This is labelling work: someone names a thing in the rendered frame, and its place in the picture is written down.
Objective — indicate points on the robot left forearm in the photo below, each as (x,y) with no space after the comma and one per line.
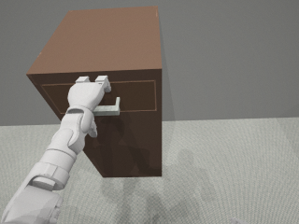
(52,171)

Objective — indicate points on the left robot upper arm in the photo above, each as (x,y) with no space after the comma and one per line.
(35,206)

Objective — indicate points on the left robot hand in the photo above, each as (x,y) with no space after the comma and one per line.
(89,94)

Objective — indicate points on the handle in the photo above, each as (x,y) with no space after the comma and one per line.
(108,110)

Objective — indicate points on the drawer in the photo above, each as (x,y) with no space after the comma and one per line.
(134,95)

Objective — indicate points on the cabinet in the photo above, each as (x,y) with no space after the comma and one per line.
(124,44)

